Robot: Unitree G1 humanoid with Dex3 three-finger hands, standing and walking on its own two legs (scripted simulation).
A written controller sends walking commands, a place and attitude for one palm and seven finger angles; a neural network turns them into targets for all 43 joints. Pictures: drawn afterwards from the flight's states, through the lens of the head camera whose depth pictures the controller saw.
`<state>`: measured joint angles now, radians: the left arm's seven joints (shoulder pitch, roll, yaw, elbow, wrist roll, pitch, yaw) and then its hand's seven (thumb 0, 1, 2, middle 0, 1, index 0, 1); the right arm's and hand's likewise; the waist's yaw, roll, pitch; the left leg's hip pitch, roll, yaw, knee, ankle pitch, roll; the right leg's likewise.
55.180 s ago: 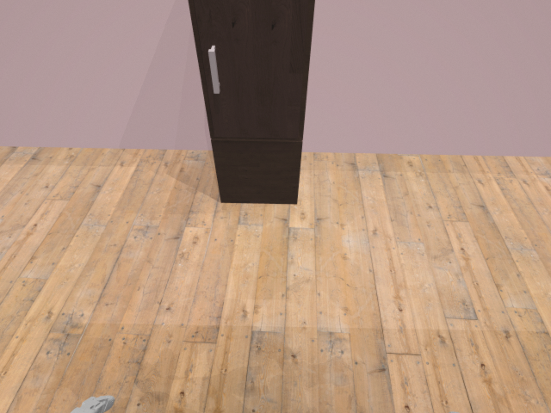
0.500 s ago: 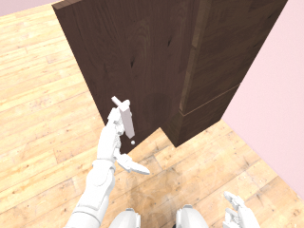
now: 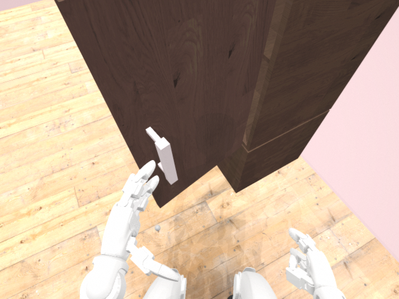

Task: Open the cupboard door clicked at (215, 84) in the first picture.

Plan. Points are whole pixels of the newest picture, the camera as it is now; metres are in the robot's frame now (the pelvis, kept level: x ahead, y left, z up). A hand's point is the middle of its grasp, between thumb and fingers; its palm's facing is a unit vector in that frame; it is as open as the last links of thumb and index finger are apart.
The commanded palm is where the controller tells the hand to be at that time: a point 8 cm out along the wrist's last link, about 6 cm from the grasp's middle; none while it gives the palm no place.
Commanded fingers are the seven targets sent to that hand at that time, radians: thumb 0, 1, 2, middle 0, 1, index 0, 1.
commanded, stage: slide the hand sideways off the handle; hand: left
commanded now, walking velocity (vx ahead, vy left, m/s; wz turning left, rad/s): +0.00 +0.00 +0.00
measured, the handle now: (162, 157) +0.38 +0.11 +0.05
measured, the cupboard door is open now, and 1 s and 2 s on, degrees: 100 100 100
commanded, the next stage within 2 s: draw the hand back to the body in 0.28 s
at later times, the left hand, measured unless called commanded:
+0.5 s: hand (131, 242) +0.21 +0.13 +0.06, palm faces -0.10 -0.99 -0.08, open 16.3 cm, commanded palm +0.19 +0.20 +0.07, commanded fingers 0.00 -0.50 0.30 -0.15 -0.30 -0.15 -0.30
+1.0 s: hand (60, 228) +0.21 +0.20 +0.14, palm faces +0.09 -0.96 -0.28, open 15.6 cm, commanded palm +0.17 +0.25 +0.16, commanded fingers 0.00 -0.08 0.48 -0.17 -0.30 -0.17 -0.30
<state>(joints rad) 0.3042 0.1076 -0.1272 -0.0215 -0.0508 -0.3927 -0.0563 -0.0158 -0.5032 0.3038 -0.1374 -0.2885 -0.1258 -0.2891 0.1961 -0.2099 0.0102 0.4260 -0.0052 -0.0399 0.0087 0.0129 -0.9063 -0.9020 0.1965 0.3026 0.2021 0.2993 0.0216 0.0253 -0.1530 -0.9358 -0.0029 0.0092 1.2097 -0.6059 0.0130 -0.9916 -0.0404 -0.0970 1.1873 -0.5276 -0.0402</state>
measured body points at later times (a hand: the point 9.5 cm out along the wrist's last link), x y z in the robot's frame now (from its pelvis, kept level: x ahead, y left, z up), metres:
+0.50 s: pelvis -0.02 -0.02 -0.01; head +0.05 -0.03 +0.43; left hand +0.21 +0.18 +0.06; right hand +0.16 -0.25 -0.09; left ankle -0.01 +0.11 -0.64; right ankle +0.02 -0.10 -0.64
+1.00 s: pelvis +0.01 +0.01 +0.06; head +0.02 +0.00 +0.51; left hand +0.20 +0.25 +0.16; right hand +0.19 -0.22 -0.01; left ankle -0.01 +0.11 -0.64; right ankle +0.02 -0.10 -0.64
